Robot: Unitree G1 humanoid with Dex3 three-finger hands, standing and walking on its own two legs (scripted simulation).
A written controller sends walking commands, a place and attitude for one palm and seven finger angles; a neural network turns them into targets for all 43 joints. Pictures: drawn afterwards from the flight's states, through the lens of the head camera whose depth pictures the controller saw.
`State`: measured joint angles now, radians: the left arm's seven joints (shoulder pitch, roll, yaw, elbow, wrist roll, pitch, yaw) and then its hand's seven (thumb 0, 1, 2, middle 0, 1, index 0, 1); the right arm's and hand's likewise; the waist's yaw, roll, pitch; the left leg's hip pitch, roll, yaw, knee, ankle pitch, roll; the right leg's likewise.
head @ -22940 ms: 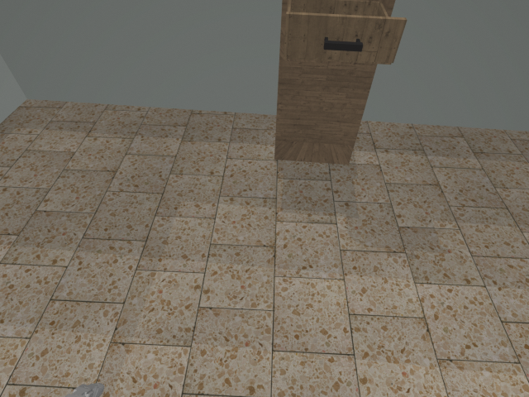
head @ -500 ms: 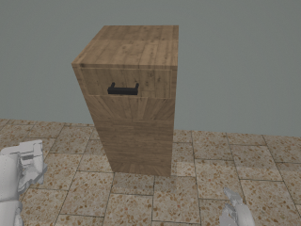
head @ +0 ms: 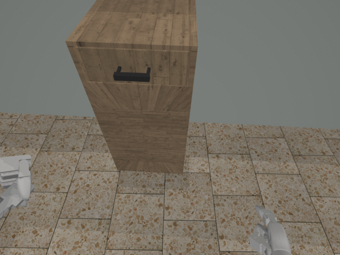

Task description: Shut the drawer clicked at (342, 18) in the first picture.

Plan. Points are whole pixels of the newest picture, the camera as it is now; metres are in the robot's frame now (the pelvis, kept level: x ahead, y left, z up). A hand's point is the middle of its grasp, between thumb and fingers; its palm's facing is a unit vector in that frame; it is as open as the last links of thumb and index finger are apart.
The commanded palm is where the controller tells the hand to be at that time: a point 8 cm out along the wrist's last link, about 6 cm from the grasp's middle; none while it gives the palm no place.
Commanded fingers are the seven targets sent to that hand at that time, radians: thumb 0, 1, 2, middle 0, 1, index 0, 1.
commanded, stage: step back with the hand held close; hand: left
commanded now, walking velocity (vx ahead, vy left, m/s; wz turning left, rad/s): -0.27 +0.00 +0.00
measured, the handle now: (133, 73) +0.67 +0.17 +0.04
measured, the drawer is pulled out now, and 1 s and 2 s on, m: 0.00 0.00 0.00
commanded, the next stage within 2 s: stop stepping back and stand still in 0.90 s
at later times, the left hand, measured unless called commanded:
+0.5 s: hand (5, 231) +0.13 +0.25 +0.16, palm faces +0.34 -0.80 -0.50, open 3.3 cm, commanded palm +0.06 +0.29 +0.18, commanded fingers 0.00 0.90 0.90 -1.40 -1.60 -1.40 -1.60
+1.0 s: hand out of the picture +0.01 +0.27 +0.18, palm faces +0.41 -0.79 -0.45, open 3.3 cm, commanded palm -0.04 +0.30 +0.18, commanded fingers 0.00 0.90 0.90 -1.40 -1.60 -1.40 -1.60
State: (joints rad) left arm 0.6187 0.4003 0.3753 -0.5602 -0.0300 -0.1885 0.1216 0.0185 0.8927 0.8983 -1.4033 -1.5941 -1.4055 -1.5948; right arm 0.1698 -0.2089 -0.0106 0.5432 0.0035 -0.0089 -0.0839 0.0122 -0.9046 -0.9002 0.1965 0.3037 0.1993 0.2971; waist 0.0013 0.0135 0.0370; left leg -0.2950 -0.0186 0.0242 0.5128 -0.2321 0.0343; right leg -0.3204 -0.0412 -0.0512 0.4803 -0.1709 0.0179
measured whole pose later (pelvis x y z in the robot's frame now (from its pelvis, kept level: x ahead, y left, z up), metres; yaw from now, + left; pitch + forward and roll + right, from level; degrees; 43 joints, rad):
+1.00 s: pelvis -0.17 +0.02 -0.02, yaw +0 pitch +4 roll -3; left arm 0.62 0.45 0.44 -0.65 -0.06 -0.31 0.14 0.02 0.89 0.90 -1.41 -1.59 -1.41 -1.60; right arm 0.18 -0.14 0.01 0.63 -0.03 -0.12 -0.04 0.01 -0.90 -0.90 0.20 0.30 0.20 0.30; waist 0.05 -0.02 -0.04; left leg -0.63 0.03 0.06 0.53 -0.13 -0.03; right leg -0.17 0.02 0.03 0.47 -0.42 -0.06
